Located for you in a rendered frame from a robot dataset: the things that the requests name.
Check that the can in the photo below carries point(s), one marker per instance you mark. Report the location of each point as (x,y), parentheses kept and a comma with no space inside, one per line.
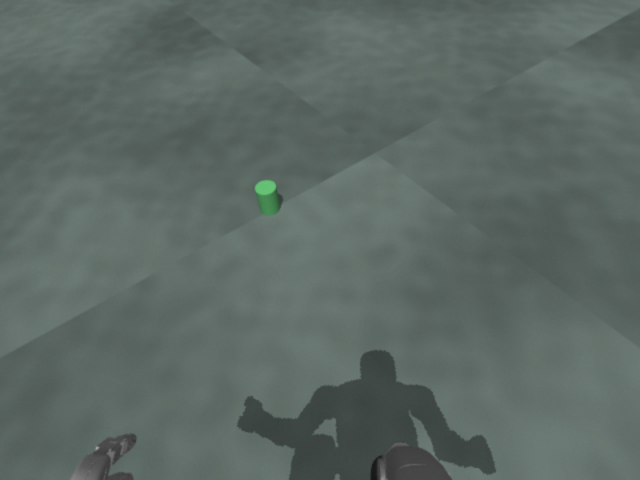
(267,196)

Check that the left robot hand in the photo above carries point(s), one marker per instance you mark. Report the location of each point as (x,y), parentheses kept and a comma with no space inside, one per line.
(108,452)

